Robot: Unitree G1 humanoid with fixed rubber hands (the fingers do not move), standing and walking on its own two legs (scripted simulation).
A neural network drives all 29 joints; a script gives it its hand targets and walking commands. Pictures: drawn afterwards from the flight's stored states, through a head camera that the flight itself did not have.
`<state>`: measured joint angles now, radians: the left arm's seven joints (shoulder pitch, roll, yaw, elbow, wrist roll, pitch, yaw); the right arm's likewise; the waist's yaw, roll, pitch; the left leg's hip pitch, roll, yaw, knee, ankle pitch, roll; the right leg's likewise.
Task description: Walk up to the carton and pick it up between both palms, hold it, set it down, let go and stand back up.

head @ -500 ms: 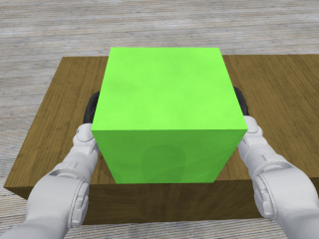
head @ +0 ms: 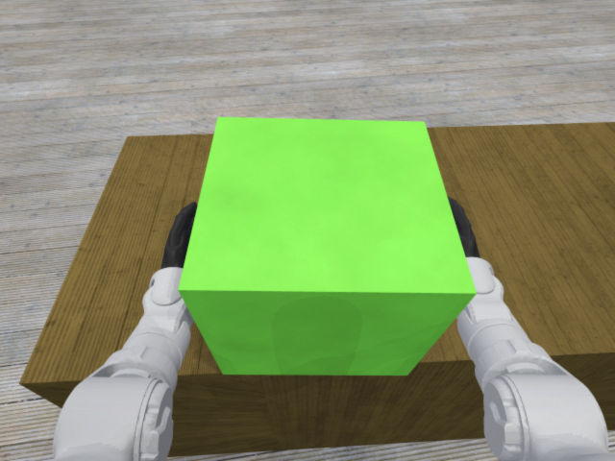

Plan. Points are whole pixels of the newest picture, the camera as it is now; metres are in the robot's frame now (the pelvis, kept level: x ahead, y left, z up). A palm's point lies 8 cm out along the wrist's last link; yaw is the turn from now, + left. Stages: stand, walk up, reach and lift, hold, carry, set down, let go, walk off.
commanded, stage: reach and lift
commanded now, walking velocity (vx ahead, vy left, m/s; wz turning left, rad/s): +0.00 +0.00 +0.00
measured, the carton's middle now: (318, 254) +0.42 -0.03 +0.02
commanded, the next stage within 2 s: none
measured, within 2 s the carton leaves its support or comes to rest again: neither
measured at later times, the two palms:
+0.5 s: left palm (167, 237) +0.40 +0.17 +0.10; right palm (465, 227) +0.39 -0.22 +0.10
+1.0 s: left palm (144, 229) +0.37 +0.17 +0.15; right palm (476, 224) +0.36 -0.21 +0.14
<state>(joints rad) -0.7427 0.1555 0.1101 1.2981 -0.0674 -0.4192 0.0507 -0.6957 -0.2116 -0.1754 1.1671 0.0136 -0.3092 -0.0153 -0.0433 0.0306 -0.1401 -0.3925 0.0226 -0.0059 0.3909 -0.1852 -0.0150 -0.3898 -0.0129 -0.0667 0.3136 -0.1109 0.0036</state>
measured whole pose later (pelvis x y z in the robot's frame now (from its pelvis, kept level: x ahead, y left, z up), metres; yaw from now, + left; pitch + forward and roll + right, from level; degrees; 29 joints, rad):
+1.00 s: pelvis +0.00 +0.00 +0.01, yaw +1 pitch +0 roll -1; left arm -0.54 0.11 0.19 0.37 0.08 0.37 0.01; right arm -0.55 -0.21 -0.12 0.63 0.17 0.16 -0.05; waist -0.06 -0.02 -0.06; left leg -0.14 0.02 -0.03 0.31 -0.17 -0.01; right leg -0.13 -0.02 -0.09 0.23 -0.10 0.00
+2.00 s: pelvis -0.01 +0.00 +0.01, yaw +0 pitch -3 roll -1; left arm -0.68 0.12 0.31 0.23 0.15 0.73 -0.06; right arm -0.76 -0.24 -0.08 0.62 0.25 0.44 -0.08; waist -0.06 -0.02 -0.08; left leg -0.08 0.02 0.01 0.30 -0.16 -0.01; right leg -0.09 -0.01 -0.05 0.23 -0.09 0.00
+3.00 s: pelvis -0.01 -0.01 +0.01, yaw +0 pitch -3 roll -1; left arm -0.78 0.17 0.30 0.30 0.13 0.82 -0.06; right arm -0.91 -0.28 -0.05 0.71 0.31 0.54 -0.11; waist -0.05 -0.02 -0.14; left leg -0.11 0.03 -0.01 0.32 -0.17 -0.02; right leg -0.11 0.00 -0.06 0.24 -0.09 -0.01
